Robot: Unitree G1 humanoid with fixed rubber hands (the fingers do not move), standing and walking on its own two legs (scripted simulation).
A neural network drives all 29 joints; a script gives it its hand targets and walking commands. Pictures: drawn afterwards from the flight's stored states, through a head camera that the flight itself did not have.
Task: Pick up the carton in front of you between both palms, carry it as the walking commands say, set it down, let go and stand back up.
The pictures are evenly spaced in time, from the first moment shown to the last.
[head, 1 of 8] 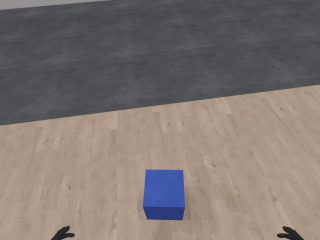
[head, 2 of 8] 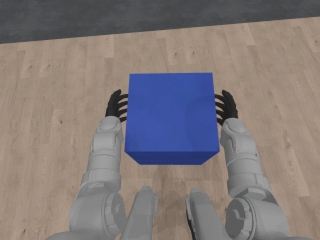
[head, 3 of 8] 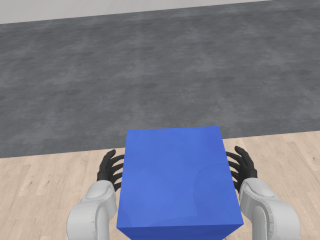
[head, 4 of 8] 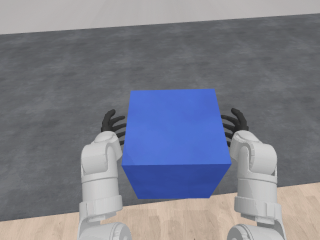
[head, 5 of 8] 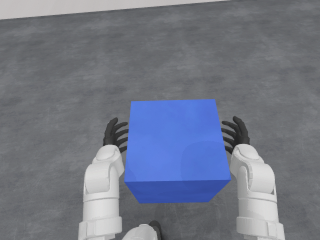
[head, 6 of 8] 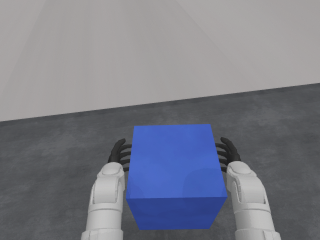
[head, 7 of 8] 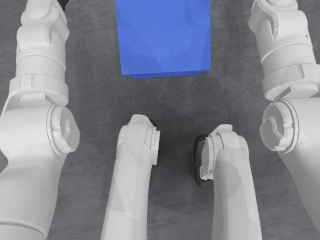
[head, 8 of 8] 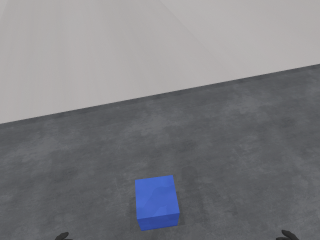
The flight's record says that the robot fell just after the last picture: no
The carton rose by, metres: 0.68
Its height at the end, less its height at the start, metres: -0.14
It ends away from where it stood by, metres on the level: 3.26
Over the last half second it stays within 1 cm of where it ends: yes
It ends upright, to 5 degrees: yes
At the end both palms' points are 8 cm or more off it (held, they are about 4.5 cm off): yes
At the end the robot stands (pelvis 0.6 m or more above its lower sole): yes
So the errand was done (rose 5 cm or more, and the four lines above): yes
